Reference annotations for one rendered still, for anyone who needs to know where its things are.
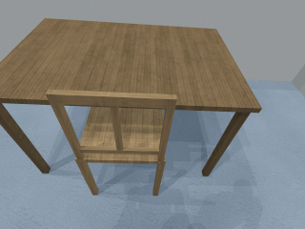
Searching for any chair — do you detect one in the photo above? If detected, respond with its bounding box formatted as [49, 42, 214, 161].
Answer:
[46, 89, 177, 197]

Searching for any table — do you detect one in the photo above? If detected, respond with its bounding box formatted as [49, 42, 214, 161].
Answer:
[0, 18, 262, 177]

